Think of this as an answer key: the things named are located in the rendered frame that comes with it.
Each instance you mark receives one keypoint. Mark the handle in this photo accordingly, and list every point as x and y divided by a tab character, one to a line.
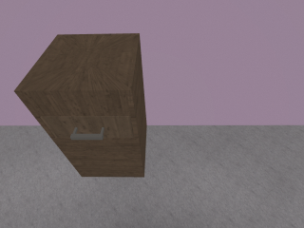
75	136

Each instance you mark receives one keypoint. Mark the cabinet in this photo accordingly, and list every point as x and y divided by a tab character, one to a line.
92	75

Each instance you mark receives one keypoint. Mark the drawer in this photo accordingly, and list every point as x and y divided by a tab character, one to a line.
114	126

